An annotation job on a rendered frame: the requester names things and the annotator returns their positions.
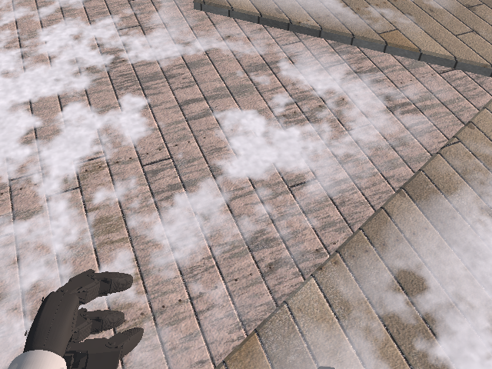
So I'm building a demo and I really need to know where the left robot forearm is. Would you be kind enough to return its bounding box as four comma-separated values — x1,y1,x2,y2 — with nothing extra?
8,350,67,369

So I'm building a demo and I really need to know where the robot left hand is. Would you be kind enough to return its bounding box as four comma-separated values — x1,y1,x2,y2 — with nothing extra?
23,269,144,369

